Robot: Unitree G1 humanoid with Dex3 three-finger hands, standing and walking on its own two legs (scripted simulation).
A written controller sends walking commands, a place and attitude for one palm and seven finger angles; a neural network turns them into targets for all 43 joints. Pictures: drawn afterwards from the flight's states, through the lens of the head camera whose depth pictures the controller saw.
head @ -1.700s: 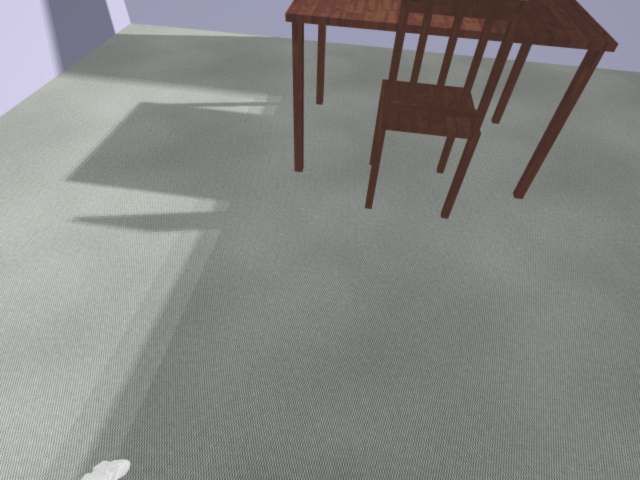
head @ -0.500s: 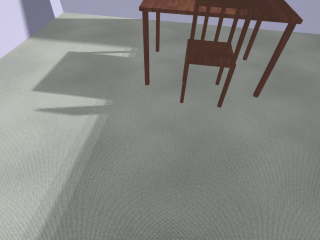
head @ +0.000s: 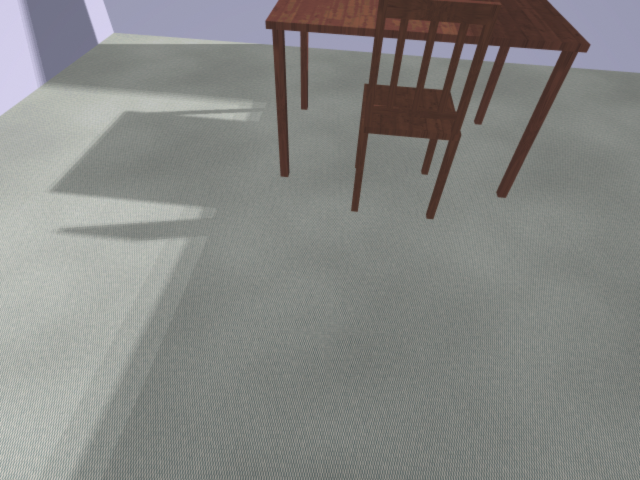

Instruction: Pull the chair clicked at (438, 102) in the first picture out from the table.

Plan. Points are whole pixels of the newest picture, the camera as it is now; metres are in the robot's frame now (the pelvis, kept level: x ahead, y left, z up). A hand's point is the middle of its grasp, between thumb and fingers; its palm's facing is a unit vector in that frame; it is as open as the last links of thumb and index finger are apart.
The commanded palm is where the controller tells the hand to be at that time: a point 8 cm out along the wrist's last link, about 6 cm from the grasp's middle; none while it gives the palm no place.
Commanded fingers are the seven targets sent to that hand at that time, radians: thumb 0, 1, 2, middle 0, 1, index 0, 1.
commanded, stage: walk to a spot facing it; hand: left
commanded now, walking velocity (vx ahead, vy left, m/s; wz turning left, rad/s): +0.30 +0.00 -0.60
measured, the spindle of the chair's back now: (424, 68) +1.42 -0.27 -0.08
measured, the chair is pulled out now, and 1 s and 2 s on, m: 0.00 0.00 0.00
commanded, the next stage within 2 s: turn to face it in 1.98 s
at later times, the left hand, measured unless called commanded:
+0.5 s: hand out of the picture +0.13 +0.14 -0.17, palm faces -0.19 -0.97 -0.17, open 7.4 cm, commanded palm none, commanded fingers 0.00 0.90 0.90 -0.20 -0.30 -0.20 -0.30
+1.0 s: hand (271, 280) +0.52 +0.14 -0.17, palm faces -0.45 -0.87 -0.17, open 7.4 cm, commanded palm none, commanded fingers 0.00 0.90 0.90 -0.20 -0.30 -0.20 -0.30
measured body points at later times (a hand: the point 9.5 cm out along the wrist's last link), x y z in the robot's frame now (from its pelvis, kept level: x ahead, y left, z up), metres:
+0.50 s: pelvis +0.13 -0.04 +0.00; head +0.16 -0.04 +0.45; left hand +0.14 +0.19 -0.15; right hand +0.18 -0.30 -0.13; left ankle +0.24 +0.09 -0.67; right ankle +0.05 -0.12 -0.74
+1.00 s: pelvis +0.35 +0.00 +0.00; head +0.38 +0.03 +0.45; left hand +0.55 +0.19 -0.15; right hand +0.21 -0.20 -0.13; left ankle +0.35 +0.06 -0.74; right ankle +0.32 -0.16 -0.63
